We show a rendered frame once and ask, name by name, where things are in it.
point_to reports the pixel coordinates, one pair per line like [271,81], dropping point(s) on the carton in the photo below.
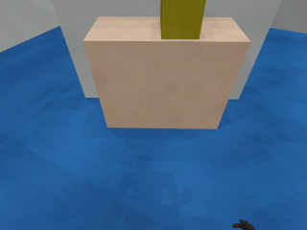
[181,19]

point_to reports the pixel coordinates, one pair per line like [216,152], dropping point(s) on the robot right hand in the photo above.
[243,225]

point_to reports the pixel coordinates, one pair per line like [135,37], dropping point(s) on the pedestal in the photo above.
[144,81]

